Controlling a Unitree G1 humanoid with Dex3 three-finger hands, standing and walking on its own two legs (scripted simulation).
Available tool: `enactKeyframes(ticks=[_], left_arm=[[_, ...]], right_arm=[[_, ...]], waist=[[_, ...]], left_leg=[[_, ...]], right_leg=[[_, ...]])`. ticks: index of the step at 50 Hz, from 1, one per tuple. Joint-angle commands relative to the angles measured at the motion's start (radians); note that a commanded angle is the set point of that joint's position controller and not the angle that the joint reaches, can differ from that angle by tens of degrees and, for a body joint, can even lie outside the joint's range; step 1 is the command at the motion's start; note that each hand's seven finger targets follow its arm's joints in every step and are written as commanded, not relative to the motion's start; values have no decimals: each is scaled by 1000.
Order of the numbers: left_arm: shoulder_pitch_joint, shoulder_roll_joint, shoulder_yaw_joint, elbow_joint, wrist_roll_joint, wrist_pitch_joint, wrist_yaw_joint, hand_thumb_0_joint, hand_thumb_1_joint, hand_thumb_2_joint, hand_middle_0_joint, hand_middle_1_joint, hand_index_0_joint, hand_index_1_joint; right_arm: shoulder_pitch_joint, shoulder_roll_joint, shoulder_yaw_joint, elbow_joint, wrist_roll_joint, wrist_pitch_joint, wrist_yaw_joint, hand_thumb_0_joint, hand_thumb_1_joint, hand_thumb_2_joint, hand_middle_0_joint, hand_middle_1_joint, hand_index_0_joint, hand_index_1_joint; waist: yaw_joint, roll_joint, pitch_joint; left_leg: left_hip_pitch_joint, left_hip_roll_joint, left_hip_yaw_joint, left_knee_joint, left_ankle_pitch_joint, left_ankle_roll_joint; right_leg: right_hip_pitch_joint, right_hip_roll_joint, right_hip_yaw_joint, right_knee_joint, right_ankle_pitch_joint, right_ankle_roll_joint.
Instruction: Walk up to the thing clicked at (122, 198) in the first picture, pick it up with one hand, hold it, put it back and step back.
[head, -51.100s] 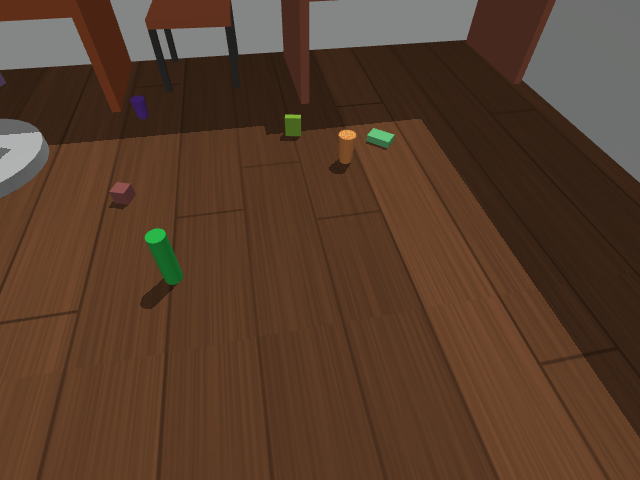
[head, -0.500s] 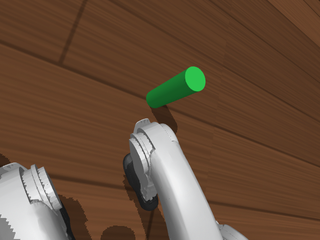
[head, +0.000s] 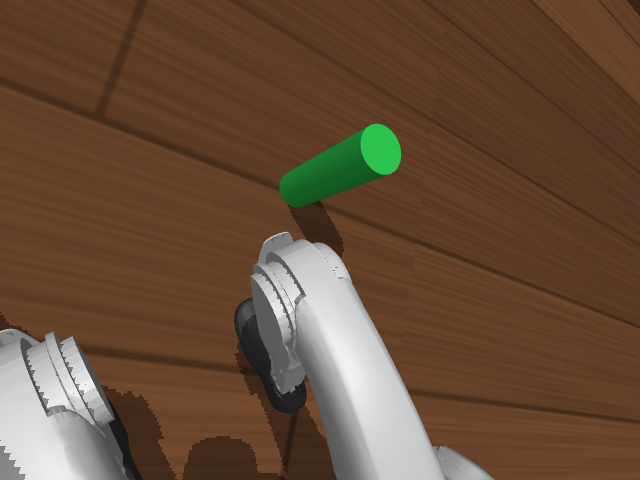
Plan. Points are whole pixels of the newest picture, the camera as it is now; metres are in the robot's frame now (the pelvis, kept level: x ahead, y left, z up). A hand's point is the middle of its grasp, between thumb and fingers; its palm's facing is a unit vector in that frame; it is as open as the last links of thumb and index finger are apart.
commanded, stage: close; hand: left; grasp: from above
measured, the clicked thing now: out of the picture +0.44 +0.33 -0.28
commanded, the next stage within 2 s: settle in 1.06 s
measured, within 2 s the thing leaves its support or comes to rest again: leaves its support in 1.50 s
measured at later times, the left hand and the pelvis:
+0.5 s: hand out of the picture +0.43 +0.32 -0.25, palm faces -0.30 -0.32 -0.90, open 10.0 cm; pelvis -0.01 +0.00 +0.00, yaw +0 degrees
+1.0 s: hand out of the picture +0.44 +0.32 -0.25, palm faces -0.30 -0.32 -0.90, open 10.1 cm; pelvis -0.01 +0.00 +0.01, yaw +0 degrees
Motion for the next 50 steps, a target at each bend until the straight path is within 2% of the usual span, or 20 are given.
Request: enactKeyframes(ticks=[1,2,4,7,9,10,13,14,15,17,18,23,29,33,36,37,39,41,45,50], left_arm=[[-232,213,-5,-102,7,-5,42,0,-78,612,-515,-576,-495,-596],[-236,201,-18,-102,7,-5,37,0,-74,620,-528,-566,-503,-591],[-239,215,-15,-105,4,-8,35,0,-47,599,-546,-551,-523,-574],[-230,201,-22,-103,9,-10,26,0,8,553,-581,-515,-563,-533],[-212,231,-10,-96,8,-12,32,0,48,533,-626,-478,-604,-500],[-216,228,-18,-95,11,-13,30,0,71,510,-635,-472,-617,-490],[-201,228,-8,-84,5,-15,36,0,116,471,-670,-437,-654,-454],[-223,217,-26,-108,8,-15,31,0,130,462,-677,-431,-661,-446],[-213,230,-13,-101,4,-15,34,0,149,451,-688,-421,-673,-435],[-227,232,-18,-116,6,-17,35,0,183,418,-722,-379,-706,-395],[-230,241,-18,-109,7,-18,35,0,204,422,-745,-371,-726,-390],[-227,271,-5,-94,28,-20,45,0,304,368,-819,-321,-804,-337],[-242,249,-14,-105,22,-14,45,0,410,410,-911,-316,-889,-338],[-238,261,-19,-111,19,-10,37,0,478,421,-977,-291,-949,-319],[-238,247,-25,-115,16,-9,31,0,518,459,-1014,-303,-981,-337],[-241,253,-11,-116,18,-10,34,0,527,450,-1012,-313,-983,-341],[-241,228,-33,-127,10,-7,28,0,545,446,-1024,-304,-996,-332],[-242,260,-15,-127,17,-8,35,0,557,457,-1029,-312,-1001,-340],[-252,235,-29,-122,15,-6,23,0,616,483,-1076,-320,-1046,-351],[-228,248,-19,-111,25,-7,26,0,651,503,-1100,-341,-1071,-371]], right_arm=[[218,-350,-86,32,9,-3,-4,0,-892,-903,199,300,199,300],[220,-348,-84,31,4,-2,-5,0,-893,-903,199,300,199,300],[219,-354,-87,33,8,-4,-11,0,-892,-903,199,300,199,300],[230,-352,-80,26,1,-6,-7,0,-890,-902,199,300,199,300],[230,-359,-83,25,8,-6,-16,0,-891,-902,199,300,199,300],[229,-356,-83,27,6,-5,-15,0,-892,-902,199,300,199,300],[227,-359,-83,23,7,-3,-21,0,-891,-902,199,300,199,300],[220,-350,-81,15,4,-4,-20,0,-891,-902,199,300,199,300],[219,-359,-84,24,8,-4,-24,0,-888,-901,199,300,199,300],[226,-356,-80,12,4,-2,-24,0,-889,-901,199,300,199,300],[212,-357,-78,20,8,-3,-27,0,-889,-902,199,300,199,300],[217,-371,-84,16,7,-1,-34,0,-888,-901,199,300,199,300],[217,-365,-82,7,2,-3,-34,0,-889,-902,199,300,199,300],[218,-376,-89,12,3,-2,-37,0,-889,-902,199,300,199,300],[207,-365,-83,6,6,0,-38,0,-889,-902,199,300,199,300],[224,-370,-89,8,7,3,-37,0,-888,-902,199,300,199,300],[212,-359,-80,3,1,0,-33,0,-888,-901,199,300,199,300],[221,-369,-84,2,8,4,-35,0,-887,-900,199,300,199,300],[221,-369,-90,11,8,2,-36,0,-886,-901,199,300,199,300],[227,-369,-87,-4,11,8,-35,0,-887,-901,199,300,199,300]], waist=[[-57,547,-626],[-71,549,-619],[-71,532,-611],[-79,520,-615],[-67,503,-623],[-74,515,-603],[-69,505,-607],[-78,510,-598],[-69,501,-608],[-75,511,-624],[-71,515,-598],[-76,510,-588],[-92,512,-580],[-87,531,-583],[-86,511,-592],[-84,535,-611],[-85,521,-592],[-79,525,-621],[-87,541,-581],[-79,526,-608]], left_leg=[[481,50,95,-273,198,7],[487,48,102,-270,192,7],[463,47,103,-273,154,12],[469,46,103,-265,187,14],[464,46,106,-267,178,17],[456,43,111,-271,165,16],[458,48,102,-282,140,15],[455,47,106,-275,146,15],[462,50,101,-280,148,14],[473,49,106,-271,174,15],[461,51,103,-276,159,13],[460,50,104,-286,125,14],[457,49,104,-284,134,14],[475,50,107,-293,134,12],[467,52,100,-290,126,12],[492,54,94,-305,144,8],[485,54,99,-285,150,9],[479,53,102,-288,172,11],[480,53,100,-299,125,8],[488,54,95,-299,155,9]], right_leg=[[342,13,-143,-178,245,-91],[346,16,-141,-182,243,-91],[347,19,-138,-196,214,-89],[352,20,-143,-195,236,-88],[372,23,-136,-210,232,-87],[364,21,-136,-206,219,-87],[371,22,-140,-216,200,-88],[362,21,-137,-211,207,-86],[363,21,-140,-212,206,-87],[376,21,-135,-214,230,-86],[355,18,-137,-211,215,-86],[361,21,-137,-221,187,-89],[359,16,-137,-224,199,-84],[360,18,-133,-227,197,-86],[352,17,-136,-225,195,-85],[357,17,-141,-224,206,-89],[347,14,-138,-217,216,-84],[373,18,-134,-224,234,-86],[331,14,-139,-220,189,-89],[354,16,-138,-225,218,-88]])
